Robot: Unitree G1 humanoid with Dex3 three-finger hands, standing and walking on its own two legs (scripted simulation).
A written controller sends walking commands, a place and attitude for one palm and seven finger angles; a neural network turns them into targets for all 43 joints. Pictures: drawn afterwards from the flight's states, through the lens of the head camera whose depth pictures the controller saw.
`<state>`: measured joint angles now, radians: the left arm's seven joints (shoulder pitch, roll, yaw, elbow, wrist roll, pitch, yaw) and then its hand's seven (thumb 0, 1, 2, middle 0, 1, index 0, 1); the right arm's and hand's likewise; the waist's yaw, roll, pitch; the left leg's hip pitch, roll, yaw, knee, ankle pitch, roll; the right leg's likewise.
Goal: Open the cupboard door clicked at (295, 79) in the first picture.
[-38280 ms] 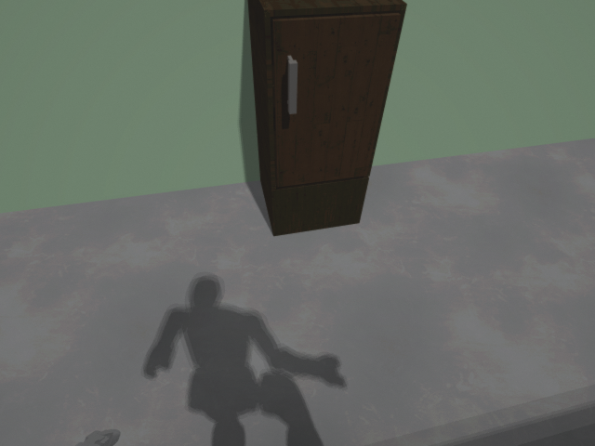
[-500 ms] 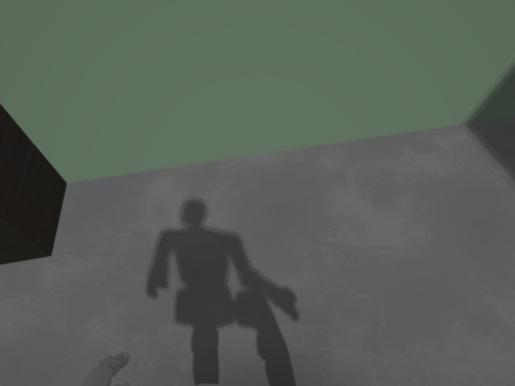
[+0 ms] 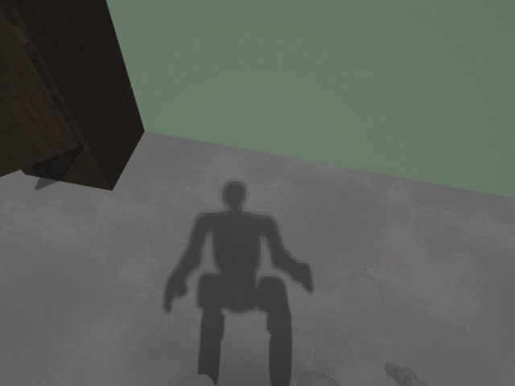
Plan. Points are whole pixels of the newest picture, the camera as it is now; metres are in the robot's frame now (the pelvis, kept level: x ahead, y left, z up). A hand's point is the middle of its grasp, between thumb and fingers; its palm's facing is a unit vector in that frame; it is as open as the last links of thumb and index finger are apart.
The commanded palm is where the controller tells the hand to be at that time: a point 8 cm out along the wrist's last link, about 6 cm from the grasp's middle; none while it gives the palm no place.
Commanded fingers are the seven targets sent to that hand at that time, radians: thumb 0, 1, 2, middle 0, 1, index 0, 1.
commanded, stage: turn to face it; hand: left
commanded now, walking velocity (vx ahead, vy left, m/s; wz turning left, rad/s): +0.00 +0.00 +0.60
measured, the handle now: out of the picture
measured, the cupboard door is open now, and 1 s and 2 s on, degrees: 46 46 46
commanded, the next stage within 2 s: take the last steps up to it in 1.16 s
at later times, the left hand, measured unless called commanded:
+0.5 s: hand out of the picture +0.05 +0.16 -0.14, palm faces +0.27 -0.93 -0.26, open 7.4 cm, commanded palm none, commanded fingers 0.00 0.90 0.90 -0.20 -0.30 -0.20 -0.30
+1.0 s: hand out of the picture -0.02 +0.18 -0.15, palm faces +0.54 -0.79 -0.27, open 7.4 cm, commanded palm none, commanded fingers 0.00 0.90 0.90 -0.20 -0.30 -0.20 -0.30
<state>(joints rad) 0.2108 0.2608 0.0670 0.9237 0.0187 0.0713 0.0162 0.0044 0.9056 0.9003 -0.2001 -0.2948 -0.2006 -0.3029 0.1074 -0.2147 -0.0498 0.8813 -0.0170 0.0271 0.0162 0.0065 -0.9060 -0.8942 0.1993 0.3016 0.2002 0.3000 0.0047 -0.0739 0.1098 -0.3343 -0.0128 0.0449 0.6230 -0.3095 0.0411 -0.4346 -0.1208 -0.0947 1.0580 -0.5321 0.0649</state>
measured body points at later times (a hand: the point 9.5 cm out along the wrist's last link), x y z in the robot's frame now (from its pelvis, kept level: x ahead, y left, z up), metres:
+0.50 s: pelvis +0.02 -0.06 +0.01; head +0.07 -0.06 +0.46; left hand +0.04 +0.20 -0.12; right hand +0.15 -0.29 -0.14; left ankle -0.04 +0.07 -0.64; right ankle +0.02 -0.17 -0.73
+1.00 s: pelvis +0.02 -0.05 +0.01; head +0.06 -0.02 +0.46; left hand -0.05 +0.23 -0.13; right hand +0.23 -0.20 -0.13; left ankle -0.02 +0.07 -0.73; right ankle +0.10 -0.17 -0.69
